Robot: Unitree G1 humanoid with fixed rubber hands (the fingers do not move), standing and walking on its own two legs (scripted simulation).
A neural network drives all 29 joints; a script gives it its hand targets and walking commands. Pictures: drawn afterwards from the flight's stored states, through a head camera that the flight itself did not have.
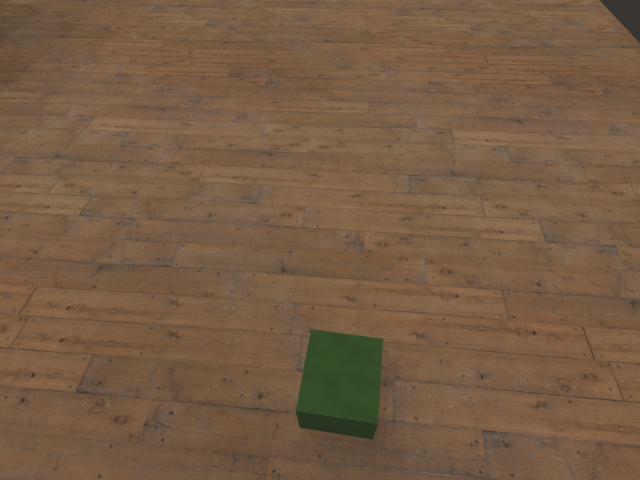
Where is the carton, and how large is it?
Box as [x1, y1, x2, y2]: [296, 329, 382, 438]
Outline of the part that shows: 311,329 296,407 299,426 372,438 377,424 382,339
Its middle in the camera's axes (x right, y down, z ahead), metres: +0.06 +0.41 +1.15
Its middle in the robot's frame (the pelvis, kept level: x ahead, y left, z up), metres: +0.48 -0.02 -0.68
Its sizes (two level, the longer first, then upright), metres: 0.239 0.216 0.164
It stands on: the floor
